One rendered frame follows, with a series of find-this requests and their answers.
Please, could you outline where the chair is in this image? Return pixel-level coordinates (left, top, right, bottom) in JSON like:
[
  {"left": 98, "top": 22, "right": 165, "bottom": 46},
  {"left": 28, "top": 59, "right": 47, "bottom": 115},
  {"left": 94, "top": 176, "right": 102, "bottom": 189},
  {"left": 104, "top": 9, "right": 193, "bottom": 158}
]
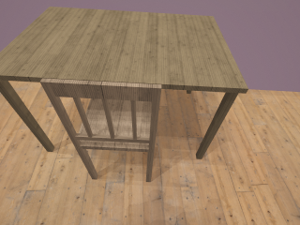
[{"left": 40, "top": 78, "right": 162, "bottom": 183}]

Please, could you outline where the table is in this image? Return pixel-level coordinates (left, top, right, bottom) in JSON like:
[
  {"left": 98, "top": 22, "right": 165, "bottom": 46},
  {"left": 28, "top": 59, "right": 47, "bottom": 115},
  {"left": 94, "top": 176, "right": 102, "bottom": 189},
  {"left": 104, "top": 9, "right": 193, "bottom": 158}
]
[{"left": 0, "top": 7, "right": 248, "bottom": 159}]

